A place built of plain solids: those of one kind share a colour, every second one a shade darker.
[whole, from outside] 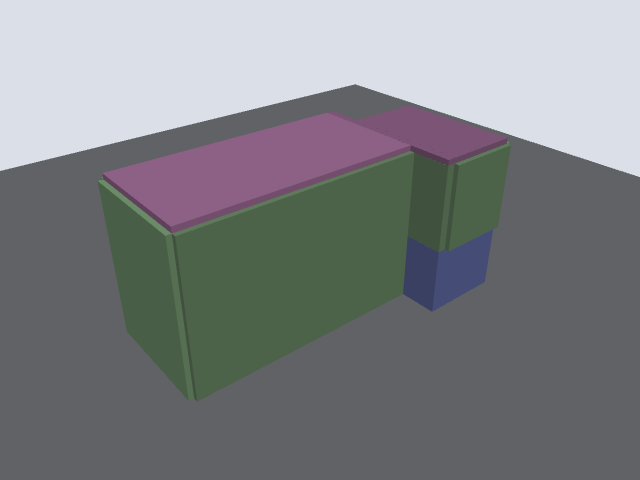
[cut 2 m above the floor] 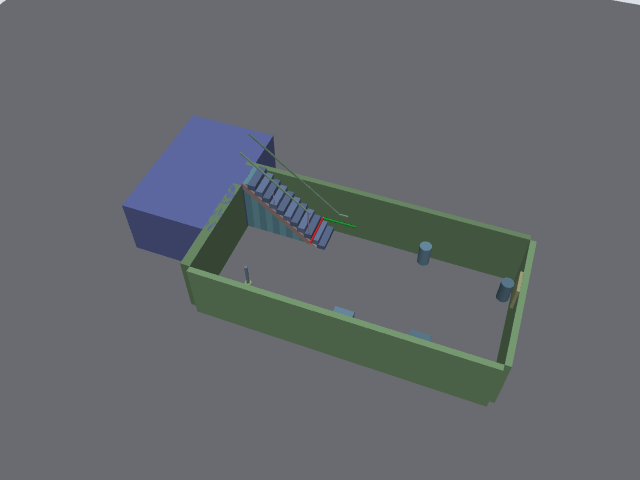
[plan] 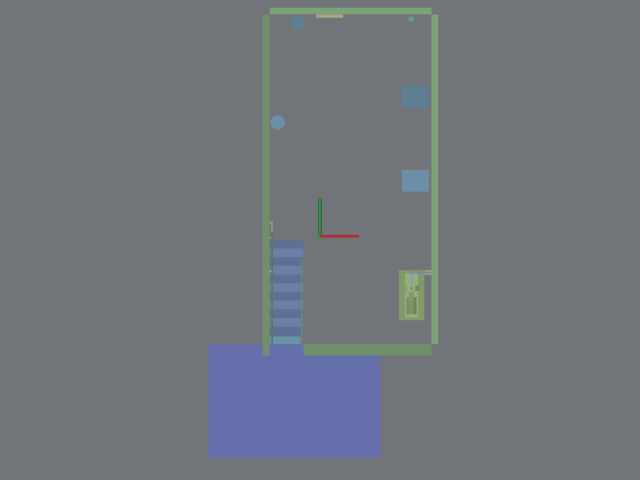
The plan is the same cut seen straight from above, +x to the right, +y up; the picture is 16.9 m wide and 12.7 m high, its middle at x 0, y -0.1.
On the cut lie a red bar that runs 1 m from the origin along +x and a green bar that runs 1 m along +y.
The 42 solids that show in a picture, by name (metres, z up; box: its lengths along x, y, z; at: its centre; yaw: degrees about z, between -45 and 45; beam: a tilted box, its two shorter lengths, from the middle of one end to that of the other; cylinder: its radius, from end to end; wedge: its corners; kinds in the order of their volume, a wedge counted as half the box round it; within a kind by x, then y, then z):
{
 "floor_1": {"box": [4.55, 3.01, 2.78], "at": [-0.67, -4.36, 1.09]},
 "wall_1": {"box": [0.18, 2.71, 3.16], "at": [-3.04, -4.51, 4.06]},
 "wall_2": {"box": [1.62, 0.3, 3.16], "at": [-2.14, -3.01, 4.06]},
 "wall_3": {"box": [0.18, 9.03, 5.69], "at": [-1.42, 1.36, 2.79]},
 "wall_4": {"box": [4.28, 0.18, 5.69], "at": [0.81, 5.96, 2.79]},
 "wall_5": {"box": [3.39, 0.3, 5.69], "at": [1.25, -3.01, 2.79]},
 "wall_6": {"box": [0.18, 8.73, 5.69], "at": [3.04, 1.51, 2.79]},
 "roof_1": {"box": [4.55, 2.71, 0.2], "at": [-0.67, -4.51, 5.74]},
 "roof_2": {"box": [5.9, 0.3, 0.2], "at": [0.0, -3.01, 5.74]},
 "roof_3": {"box": [4.28, 8.73, 0.2], "at": [0.81, 1.51, 5.74]},
 "under_1": {"box": [0.8, 0.23, 2.14], "at": [-0.93, -2.74, 1.02]},
 "under_2": {"box": [0.8, 0.23, 1.94], "at": [-0.93, -2.51, 0.92]},
 "under_3": {"box": [0.8, 0.23, 1.75], "at": [-0.93, -2.28, 0.82]},
 "under_4": {"box": [0.8, 0.23, 1.56], "at": [-0.93, -2.05, 0.73]},
 "under_5": {"box": [0.8, 0.23, 1.36], "at": [-0.93, -1.82, 0.63]},
 "under_6": {"box": [0.8, 0.23, 1.17], "at": [-0.93, -1.59, 0.54]},
 "under_7": {"box": [0.8, 0.23, 0.98], "at": [-0.93, -1.36, 0.44]},
 "bin_1": {"cylinder": 0.19, "from": [-1.12, 3.01, 0.0], "to": [-1.12, 3.01, 0.75]},
 "bin_2": {"cylinder": 0.19, "from": [-0.6, 5.64, 0.0], "to": [-0.6, 5.64, 0.75]},
 "bin_3": {"box": [0.72, 0.58, 1.11], "at": [2.52, 3.68, 0.51]},
 "bin_4": {"box": [0.72, 0.58, 1.11], "at": [2.53, 1.47, 0.51]},
 "plant_1": {"wedge": [[2.22, -1.45, 0.73], [2.22, -1.31, 0.73], [2.34, -1.45, 0.85], [2.34, -1.31, 0.85], [2.51, -1.45, 0.85], [2.51, -1.31, 0.85], [2.62, -1.45, 0.73], [2.62, -1.31, 0.73]]},
 "plant_2": {"wedge": [[2.29, -2.06, 0.7], [2.29, -1.61, 0.7], [2.37, -2.06, 0.78], [2.37, -1.61, 0.78], [2.48, -2.06, 0.78], [2.48, -1.61, 0.78], [2.55, -2.06, 0.7], [2.55, -1.61, 0.7]]},
 "plant_3": {"box": [0.68, 1.32, 0.37], "at": [2.42, -1.56, 0.13]},
 "plant_4": {"box": [0.34, 1.16, 0.09], "at": [2.42, -1.56, 0.36]},
 "tread_1": {"wedge": [[-1.33, -2.65, 1.89], [-1.33, -2.65, 2.1], [-1.33, -2.39, 1.89], [-1.33, -2.39, 2.09], [-0.44, -2.65, 1.89], [-0.44, -2.65, 2.1], [-0.44, -2.39, 1.89], [-0.44, -2.39, 2.09]]},
 "tread_2": {"wedge": [[-1.33, -2.42, 1.69], [-1.33, -2.42, 1.9], [-1.33, -2.16, 1.69], [-1.33, -2.16, 1.9], [-0.44, -2.42, 1.69], [-0.44, -2.42, 1.9], [-0.44, -2.16, 1.69], [-0.44, -2.16, 1.9]]},
 "tread_3": {"wedge": [[-1.33, -2.19, 1.5], [-1.33, -2.19, 1.71], [-1.33, -1.93, 1.5], [-1.33, -1.93, 1.71], [-0.44, -2.19, 1.5], [-0.44, -2.19, 1.71], [-0.44, -1.93, 1.5], [-0.44, -1.93, 1.71]]},
 "tread_4": {"wedge": [[-1.33, -1.96, 1.31], [-1.33, -1.96, 1.52], [-1.33, -1.7, 1.31], [-1.33, -1.7, 1.51], [-0.44, -1.96, 1.31], [-0.44, -1.96, 1.52], [-0.44, -1.7, 1.31], [-0.44, -1.7, 1.51]]},
 "tread_5": {"wedge": [[-1.33, -1.73, 1.12], [-1.33, -1.73, 1.32], [-1.33, -1.47, 1.12], [-1.33, -1.47, 1.32], [-0.44, -1.73, 1.12], [-0.44, -1.73, 1.32], [-0.44, -1.47, 1.12], [-0.44, -1.47, 1.32]]},
 "tread_6": {"wedge": [[-1.33, -1.5, 0.93], [-1.33, -1.5, 1.13], [-1.33, -1.24, 0.93], [-1.33, -1.24, 1.13], [-0.44, -1.5, 0.93], [-0.44, -1.5, 1.13], [-0.44, -1.24, 0.93], [-0.44, -1.24, 1.13]]},
 "tread_7": {"wedge": [[-1.33, -1.27, 0.73], [-1.33, -1.27, 0.94], [-1.33, -1.01, 0.73], [-1.33, -1.01, 0.94], [-0.44, -1.27, 0.73], [-0.44, -1.27, 0.94], [-0.44, -1.02, 0.73], [-0.44, -1.02, 0.94]]},
 "tread_8": {"wedge": [[-1.33, -1.04, 0.54], [-1.33, -1.04, 0.74], [-1.33, -0.78, 0.54], [-1.33, -0.78, 0.74], [-0.44, -1.05, 0.54], [-0.44, -1.05, 0.74], [-0.44, -0.78, 0.54], [-0.44, -0.78, 0.74]]},
 "tread_9": {"wedge": [[-1.33, -0.81, 0.35], [-1.33, -0.81, 0.55], [-1.33, -0.55, 0.35], [-1.33, -0.55, 0.55], [-0.44, -0.81, 0.35], [-0.44, -0.81, 0.55], [-0.44, -0.55, 0.35], [-0.44, -0.55, 0.55]]},
 "tread_10": {"wedge": [[-1.33, -0.58, 0.16], [-1.33, -0.58, 0.36], [-1.33, -0.32, 0.16], [-1.33, -0.32, 0.36], [-0.44, -0.58, 0.16], [-0.44, -0.58, 0.36], [-0.44, -0.32, 0.16], [-0.44, -0.32, 0.36]]},
 "tread_11": {"wedge": [[-1.33, -0.35, -0.05], [-1.33, -0.35, 0.17], [-1.33, -0.09, -0.05], [-1.33, -0.09, 0.17], [-0.44, -0.35, -0.05], [-0.44, -0.35, 0.17], [-0.44, -0.09, -0.05], [-0.44, -0.09, 0.17]]},
 "guard_rail_1": {"wedge": [[-1.29, -2.86, 3.38], [-1.29, -2.86, 3.44], [-1.29, 0.1, 0.9], [-1.29, 0.1, 0.96], [-1.25, -2.86, 3.38], [-1.25, -2.86, 3.44], [-1.25, 0.1, 0.9], [-1.25, 0.1, 0.96]]},
 "guard_rail_2": {"wedge": [[-0.5, -2.78, 3.32], [-0.5, -2.78, 3.37], [-0.5, -0.59, 1.48], [-0.5, -0.59, 1.54], [-0.45, -2.78, 3.32], [-0.45, -2.78, 3.37], [-0.45, -0.59, 1.48], [-0.45, -0.59, 1.54]]},
 "string_1": {"wedge": [[-0.53, -2.86, 1.79], [-0.53, -2.86, 2.05], [-0.53, -0.66, -0.05], [-0.53, -0.66, 0.21], [-0.48, -2.86, 1.79], [-0.48, -2.86, 2.05], [-0.48, -0.66, -0.05], [-0.48, -0.66, 0.21]]},
 "cabinet_1": {"box": [0.72, 0.09, 0.84], "at": [0.26, 5.82, 1.61]},
 "pipe_1": {"cylinder": 0.042, "from": [2.42, -1.38, 0.84], "to": [2.42, -1.38, 5.64]},
 "pipe_2": {"box": [0.56, 0.06, 0.06], "at": [2.67, -0.96, 0.65]}
}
